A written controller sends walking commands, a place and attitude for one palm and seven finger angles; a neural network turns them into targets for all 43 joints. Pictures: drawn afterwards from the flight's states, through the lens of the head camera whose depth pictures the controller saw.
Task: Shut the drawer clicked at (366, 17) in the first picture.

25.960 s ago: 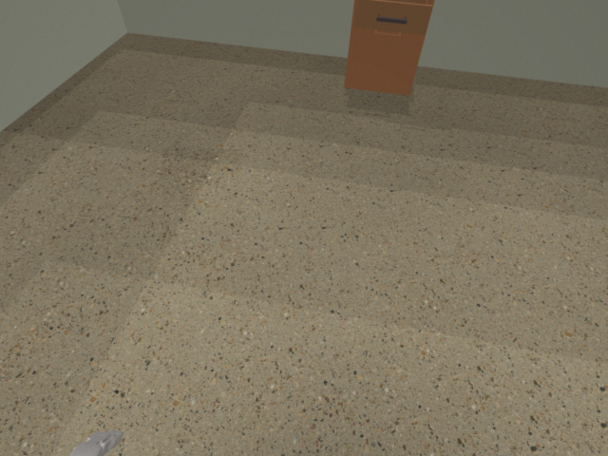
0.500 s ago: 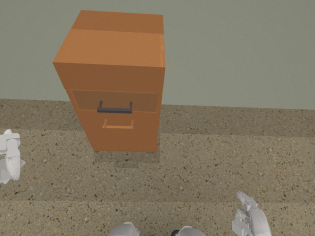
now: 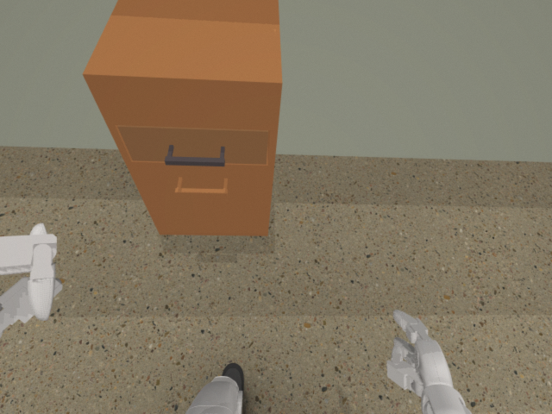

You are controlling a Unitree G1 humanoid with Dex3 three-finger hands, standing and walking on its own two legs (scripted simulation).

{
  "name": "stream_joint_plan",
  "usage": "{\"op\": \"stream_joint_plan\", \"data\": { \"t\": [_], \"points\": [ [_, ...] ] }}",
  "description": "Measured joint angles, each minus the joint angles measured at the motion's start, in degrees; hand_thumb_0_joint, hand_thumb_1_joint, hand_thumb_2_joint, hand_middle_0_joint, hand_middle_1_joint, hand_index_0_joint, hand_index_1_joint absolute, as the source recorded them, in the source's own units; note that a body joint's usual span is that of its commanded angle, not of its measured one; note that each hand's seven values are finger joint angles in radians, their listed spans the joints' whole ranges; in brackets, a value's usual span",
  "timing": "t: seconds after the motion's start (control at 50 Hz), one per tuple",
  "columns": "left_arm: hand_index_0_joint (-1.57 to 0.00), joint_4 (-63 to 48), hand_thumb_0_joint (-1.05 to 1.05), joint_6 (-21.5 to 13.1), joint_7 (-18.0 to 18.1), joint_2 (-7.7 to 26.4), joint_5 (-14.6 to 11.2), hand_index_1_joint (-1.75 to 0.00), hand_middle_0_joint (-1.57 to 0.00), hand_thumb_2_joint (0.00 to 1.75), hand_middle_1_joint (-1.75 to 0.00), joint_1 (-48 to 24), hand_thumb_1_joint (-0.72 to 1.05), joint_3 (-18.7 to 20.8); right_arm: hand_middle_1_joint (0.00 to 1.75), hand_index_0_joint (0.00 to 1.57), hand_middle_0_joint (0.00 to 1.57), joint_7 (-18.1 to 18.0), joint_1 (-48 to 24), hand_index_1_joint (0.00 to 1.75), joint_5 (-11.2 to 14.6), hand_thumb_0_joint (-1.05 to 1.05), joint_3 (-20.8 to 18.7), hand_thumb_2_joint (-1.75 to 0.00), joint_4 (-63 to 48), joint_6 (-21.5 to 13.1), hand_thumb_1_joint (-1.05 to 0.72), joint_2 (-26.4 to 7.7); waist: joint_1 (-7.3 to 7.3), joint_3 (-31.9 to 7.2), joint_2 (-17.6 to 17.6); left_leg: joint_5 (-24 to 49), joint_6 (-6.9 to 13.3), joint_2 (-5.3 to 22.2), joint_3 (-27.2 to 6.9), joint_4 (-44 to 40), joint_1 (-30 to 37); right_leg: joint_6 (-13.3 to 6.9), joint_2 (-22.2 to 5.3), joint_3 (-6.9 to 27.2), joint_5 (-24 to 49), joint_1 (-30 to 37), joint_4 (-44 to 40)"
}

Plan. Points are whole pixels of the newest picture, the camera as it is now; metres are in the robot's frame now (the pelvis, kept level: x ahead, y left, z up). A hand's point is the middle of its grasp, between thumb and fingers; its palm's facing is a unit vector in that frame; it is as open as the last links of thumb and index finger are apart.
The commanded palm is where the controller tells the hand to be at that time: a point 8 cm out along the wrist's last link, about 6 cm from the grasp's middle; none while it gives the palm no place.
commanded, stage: stop stepping back and stand still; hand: left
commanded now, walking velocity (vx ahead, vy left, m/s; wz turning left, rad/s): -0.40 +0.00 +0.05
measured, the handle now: (196, 155) +0.72 +0.25 -0.24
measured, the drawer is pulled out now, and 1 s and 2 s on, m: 0.00 0.00 0.00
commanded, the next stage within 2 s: let the arm hang, fingers relaxed in 1.10 s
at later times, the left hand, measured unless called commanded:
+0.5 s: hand out of the picture +0.13 +0.28 +0.18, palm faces +0.31 -0.86 -0.40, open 3.3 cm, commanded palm +0.09 +0.33 +0.19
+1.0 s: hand out of the picture +0.13 +0.33 +0.17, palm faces +0.37 -0.85 -0.36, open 3.3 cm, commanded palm +0.06 +0.37 +0.19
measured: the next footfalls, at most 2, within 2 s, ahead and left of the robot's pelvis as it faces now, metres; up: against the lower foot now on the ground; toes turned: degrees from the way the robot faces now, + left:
left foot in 0.52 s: +0.09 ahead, +0.12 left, +0.00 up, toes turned -1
right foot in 0.78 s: -0.03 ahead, -0.02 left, +0.00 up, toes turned -6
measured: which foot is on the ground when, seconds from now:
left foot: down 0.00-0.42, up 0.44-0.50, down 0.52-0.78, up 0.80-0.90, down 0.92-1.00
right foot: down 0.00-0.54, up 0.56-0.76, down 0.78-1.00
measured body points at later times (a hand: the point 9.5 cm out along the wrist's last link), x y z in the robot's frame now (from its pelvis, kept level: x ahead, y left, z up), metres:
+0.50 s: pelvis -0.04 +0.05 +0.00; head -0.05 +0.09 +0.45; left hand +0.10 +0.33 +0.20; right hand +0.12 -0.17 -0.06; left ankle +0.06 +0.12 -0.72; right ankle -0.07 -0.08 -0.73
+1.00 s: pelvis -0.08 +0.09 +0.00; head -0.09 +0.12 +0.44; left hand +0.10 +0.37 +0.19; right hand +0.06 -0.16 -0.08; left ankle +0.00 +0.17 -0.73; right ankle -0.08 -0.02 -0.72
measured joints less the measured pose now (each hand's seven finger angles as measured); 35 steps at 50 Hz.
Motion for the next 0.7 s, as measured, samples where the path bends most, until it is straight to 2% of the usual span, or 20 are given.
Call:
{"op": "stream_joint_plan", "data": {
  "t": [0.04, 0.12, 0.16, 0.22, 0.28, 0.32, 0.36, 0.38, 0.42, 0.46, 0.5, 0.52, 0.54, 0.58, 0.64, 0.7],
  "points": [
    [-1.41, -0.3, 0.02, 0.0, -0.5, 1.5, -0.3, -1.60, -1.40, 0.90, -1.60, 2.5, 0.89, 0.7, 0.30, 0.20, 0.21, -0.3, 1.1, 0.30, 0.8, 0.01, 0.1, -0.90, -1.4, 1.0, -0.90, -0.1, -1.23, -0.9, 0.1, -1.1, 0.0, 0.0, -0.2, 1.5, 0.1, -0.1, 0.1, -0.2, -0.5, 0.2, 1.0],
    [-1.41, 0.9, 0.01, 1.7, 0.1, 2.1, -1.3, -1.60, -1.40, 0.90, -1.60, 6.7, 0.88, 1.1, 0.30, 0.20, 0.21, -1.4, 4.9, 0.30, 1.3, 0.01, -0.7, -0.90, -2.2, 2.5, -0.90, -1.5, -2.12, -4.4, -0.4, -7.4, -0.2, -2.0, -0.9, 5.6, 1.0, 0.2, -1.0, 0.0, -1.8, 1.2, 2.8],
    [-1.41, 2.3, 0.01, 3.3, 0.9, 0.9, -1.6, -1.60, -1.41, 0.90, -1.60, 7.0, 0.88, 0.6, 0.30, 0.20, 0.21, -2.2, 6.9, 0.30, 1.2, 0.01, -1.2, -0.90, -1.7, 2.7, -0.90, -2.6, -2.03, -5.7, -0.1, -7.9, 0.1, -2.6, -0.9, 6.4, 1.7, 0.7, -1.5, 0.0, -2.4, 2.4, 3.1],
    [-1.41, 4.6, 0.01, 5.2, 1.9, -1.5, -1.5, -1.60, -1.41, 0.90, -1.60, 5.2, 0.88, -0.5, 0.30, 0.20, 0.20, -3.2, 9.3, 0.30, 1.0, 0.01, -1.6, -0.90, -0.1, 2.2, -0.91, -3.8, -1.40, -6.4, 0.0, -4.9, 1.3, -3.2, -0.7, 6.1, 3.3, 1.6, -2.3, -0.2, -3.0, 4.1, 3.3],
    [-1.41, 6.4, 0.01, 6.9, 2.5, -3.6, -0.8, -1.60, -1.41, 0.90, -1.60, 1.4, 0.88, -1.1, 0.30, 0.20, 0.20, -3.8, 9.6, 0.30, 0.6, 0.01, -1.1, -0.90, 1.2, 1.1, -0.91, -3.0, -0.49, -5.8, -1.3, -3.3, 2.3, -4.2, 0.1, 2.6, 4.8, 0.9, -3.0, 0.3, -6.0, 3.3, 4.9],
    [-1.41, 6.3, 0.02, 7.8, 2.7, -4.0, -0.5, -1.60, -1.41, 0.90, -1.60, -0.7, 0.89, -1.1, 0.30, 0.20, 0.20, -3.5, 8.9, 0.30, 0.2, 0.01, -0.5, -0.90, 1.1, 0.1, -0.91, -1.7, -0.20, -4.7, -2.0, -2.5, 2.1, -4.5, 0.4, -1.2, 5.7, 0.2, -2.6, -0.4, -7.5, 1.8, 5.8],
    [-1.41, 4.6, 0.02, 8.4, 2.6, -3.5, -0.6, -1.60, -1.41, 0.90, -1.60, -0.9, 0.89, -1.0, 0.30, 0.20, 0.20, -2.6, 8.1, 0.30, -0.1, 0.01, 0.3, -0.90, 0.0, -0.7, -0.91, -0.4, -0.22, -3.8, -2.6, -2.9, 1.2, -4.8, 0.8, -4.3, 6.1, -0.5, -2.2, -1.9, -7.8, 1.4, 3.3],
    [-1.41, 3.4, 0.02, 8.5, 2.4, -3.1, -0.7, -1.60, -1.41, 0.90, -1.60, -0.3, 0.89, -1.0, 0.30, 0.20, 0.20, -2.2, 7.8, 0.30, -0.2, 0.01, 0.7, -0.90, -0.7, -1.0, -0.91, 0.1, -0.54, -3.4, -2.6, -3.6, 0.7, -4.8, 1.0, -5.0, 5.9, -1.0, -2.0, -1.9, -5.5, 1.4, 1.6],
    [-1.41, 0.5, 0.02, 8.6, 1.8, -2.0, -0.9, -1.60, -1.40, 0.90, -1.60, 1.8, 0.89, -1.5, 0.30, 0.20, 0.20, -1.5, 7.3, 0.30, -0.2, 0.01, 1.2, -0.90, -1.7, -1.2, -0.91, 0.6, -1.21, -2.8, -2.0, -8.8, -0.4, -4.6, 1.2, -2.0, 4.2, -1.0, -2.2, -2.8, 0.3, 1.5, -0.2],
    [-1.41, -2.1, 0.02, 8.6, 1.4, -1.2, -1.4, -1.60, -1.40, 0.90, -1.60, 5.0, 0.89, -1.7, 0.30, 0.20, 0.21, -1.1, 7.4, 0.30, -0.3, 0.01, 1.4, -0.90, -1.4, -0.6, -0.90, 0.7, -0.37, -3.8, -1.8, -13.2, -1.5, -4.4, 0.8, 7.0, 2.3, -1.5, -2.9, -3.2, 2.8, 0.8, 0.7],
    [-1.41, -2.6, 0.02, 8.7, 1.6, -1.7, -1.6, -1.60, -1.40, 0.90, -1.60, 6.9, 0.89, -2.0, 0.30, 0.20, 0.21, -1.4, 8.2, 0.30, -0.1, 0.01, 1.5, -0.90, -0.3, 0.3, -0.90, 0.7, 0.51, -6.2, -1.4, -16.0, -1.6, -4.0, -0.2, 11.7, 4.5, -0.3, -3.2, -2.9, 1.2, 0.1, 2.8],
    [-1.41, -1.9, 0.01, 8.8, 1.9, -2.2, -1.4, -1.60, -1.41, 0.90, -1.60, 6.4, 0.89, -2.2, 0.30, 0.20, 0.21, -1.7, 8.6, 0.30, 0.1, 0.01, 1.4, -0.90, 0.2, 0.4, -0.90, 0.4, 0.59, -7.2, -1.0, -16.1, -1.0, -3.8, -0.7, 10.4, 6.1, 0.1, -3.5, -3.4, 0.4, -0.5, 4.1],
    [-1.41, -0.4, 0.01, 9.1, 2.2, -2.7, -1.2, -1.60, -1.41, 0.90, -1.60, 4.4, 0.89, -2.4, 0.30, 0.20, 0.21, -2.2, 8.6, 0.30, 0.3, 0.01, 1.4, -0.90, 0.8, 0.4, -0.90, 0.2, 0.50, -7.1, -1.0, -12.3, 0.2, -4.2, -0.5, 9.4, 6.4, 0.7, -4.1, -3.8, -0.3, -1.0, 5.7],
    [-1.41, 3.9, 0.01, 10.1, 2.8, -3.8, -0.7, -1.60, -1.41, 0.90, -1.60, -0.7, 0.89, -2.2, 0.30, 0.20, 0.21, -2.8, 7.7, 0.30, 0.4, 0.01, 1.4, -0.90, 2.3, -0.1, -0.90, 0.5, 0.96, -5.8, -1.9, -9.4, 2.3, -5.3, 0.7, 8.1, 7.3, 0.8, -4.6, -2.2, -4.4, -3.1, 11.2],
    [-1.41, 7.5, 0.02, 12.1, 3.4, -4.5, -0.4, -1.60, -1.41, 0.90, -1.60, -4.3, 0.89, -1.5, 0.30, 0.20, 0.21, -2.2, 7.0, 0.30, 0.0, 0.01, 2.2, -0.90, 2.7, -0.8, -0.90, 1.9, 0.47, -4.5, -2.8, -6.4, 2.4, -6.0, 1.6, 1.2, 10.4, 0.3, -3.6, -1.3, -6.0, -6.4, 18.5],
    [-1.41, 4.6, 0.02, 12.7, 3.3, -4.4, -0.3, -1.60, -1.40, 0.90, -1.60, -1.0, 0.89, -2.2, 0.30, 0.20, 0.21, -0.8, 8.0, 0.30, -0.4, 0.01, 3.2, -0.90, 0.9, -1.4, -0.90, 2.8, -0.23, -4.5, -3.0, -3.8, 1.8, -5.2, 2.6, -5.5, 12.9, -0.3, -2.7, -4.1, -6.5, -5.6, 14.5]
  ]
}}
